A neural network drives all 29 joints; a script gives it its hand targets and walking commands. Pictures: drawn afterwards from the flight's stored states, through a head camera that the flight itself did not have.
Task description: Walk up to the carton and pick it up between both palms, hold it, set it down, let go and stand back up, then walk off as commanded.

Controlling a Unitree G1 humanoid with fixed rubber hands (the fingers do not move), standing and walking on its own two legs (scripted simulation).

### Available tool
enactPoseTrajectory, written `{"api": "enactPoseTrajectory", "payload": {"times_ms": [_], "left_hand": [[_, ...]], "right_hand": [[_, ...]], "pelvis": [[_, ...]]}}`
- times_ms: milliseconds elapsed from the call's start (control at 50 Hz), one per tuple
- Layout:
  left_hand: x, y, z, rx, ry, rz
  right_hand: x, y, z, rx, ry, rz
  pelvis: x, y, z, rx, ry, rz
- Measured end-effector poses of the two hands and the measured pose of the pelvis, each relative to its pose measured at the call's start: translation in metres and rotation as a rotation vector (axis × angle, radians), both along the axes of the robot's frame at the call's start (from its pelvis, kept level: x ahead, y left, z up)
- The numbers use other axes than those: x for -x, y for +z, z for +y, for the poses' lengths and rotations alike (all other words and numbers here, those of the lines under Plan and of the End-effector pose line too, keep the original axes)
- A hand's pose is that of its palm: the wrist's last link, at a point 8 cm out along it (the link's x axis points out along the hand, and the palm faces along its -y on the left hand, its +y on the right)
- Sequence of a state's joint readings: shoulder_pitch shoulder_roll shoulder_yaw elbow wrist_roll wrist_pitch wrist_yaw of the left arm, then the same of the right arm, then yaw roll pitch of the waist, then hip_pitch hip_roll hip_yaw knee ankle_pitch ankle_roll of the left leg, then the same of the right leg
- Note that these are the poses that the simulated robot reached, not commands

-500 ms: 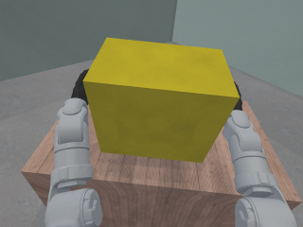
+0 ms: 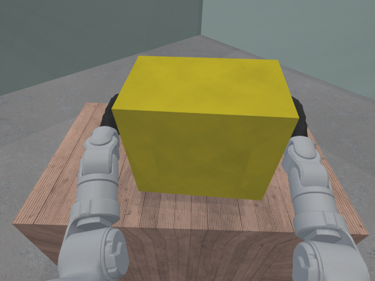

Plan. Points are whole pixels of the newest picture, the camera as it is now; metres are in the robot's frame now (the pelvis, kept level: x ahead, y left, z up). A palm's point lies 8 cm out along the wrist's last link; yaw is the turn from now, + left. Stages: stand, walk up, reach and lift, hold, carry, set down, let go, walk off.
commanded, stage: set down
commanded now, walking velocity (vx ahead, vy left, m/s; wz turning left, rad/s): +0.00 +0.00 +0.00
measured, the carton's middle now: (202, 130) +0.39 -0.12 +0.14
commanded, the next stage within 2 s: none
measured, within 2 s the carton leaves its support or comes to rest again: rests again in 1.88 s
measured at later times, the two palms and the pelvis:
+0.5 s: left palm (111, 137) +0.42 +0.08 +0.13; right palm (288, 150) +0.29 -0.28 +0.13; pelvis +0.01 +0.01 +0.00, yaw +0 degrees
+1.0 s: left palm (126, 145) +0.43 +0.06 +0.10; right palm (296, 159) +0.28 -0.30 +0.11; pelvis +0.00 +0.01 +0.00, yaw -3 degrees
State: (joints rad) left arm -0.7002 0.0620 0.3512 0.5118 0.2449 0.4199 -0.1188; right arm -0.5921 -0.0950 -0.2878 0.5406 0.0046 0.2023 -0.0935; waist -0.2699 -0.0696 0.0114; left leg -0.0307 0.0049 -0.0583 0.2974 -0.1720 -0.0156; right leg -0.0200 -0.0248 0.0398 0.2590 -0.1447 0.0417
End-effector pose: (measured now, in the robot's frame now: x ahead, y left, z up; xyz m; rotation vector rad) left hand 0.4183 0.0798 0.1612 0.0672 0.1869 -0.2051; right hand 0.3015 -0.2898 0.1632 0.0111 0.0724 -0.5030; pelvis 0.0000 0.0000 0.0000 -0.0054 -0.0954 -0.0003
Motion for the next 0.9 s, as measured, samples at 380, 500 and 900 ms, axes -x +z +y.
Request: {"api": "enactPoseTrajectory", "payload": {"times_ms": [380, 500, 900], "left_hand": [[-0.001, -0.037, 0.018, -0.012, -0.030, 0.051], [-0.005, -0.030, 0.005, -0.035, -0.058, 0.045], [-0.007, -0.068, -0.023, -0.047, -0.117, 0.131]], "right_hand": [[0.007, -0.032, 0.021, -0.037, -0.028, 0.025], [0.012, -0.031, 0.012, -0.039, -0.048, 0.016], [0.029, -0.057, -0.009, -0.034, -0.104, 0.065]], "pelvis": [[-0.012, 0.000, 0.008, 0.009, 0.008, 0.036], [-0.011, 0.000, 0.014, 0.009, -0.008, 0.044], [-0.003, 0.000, 0.013, -0.003, -0.047, 0.080]]}}
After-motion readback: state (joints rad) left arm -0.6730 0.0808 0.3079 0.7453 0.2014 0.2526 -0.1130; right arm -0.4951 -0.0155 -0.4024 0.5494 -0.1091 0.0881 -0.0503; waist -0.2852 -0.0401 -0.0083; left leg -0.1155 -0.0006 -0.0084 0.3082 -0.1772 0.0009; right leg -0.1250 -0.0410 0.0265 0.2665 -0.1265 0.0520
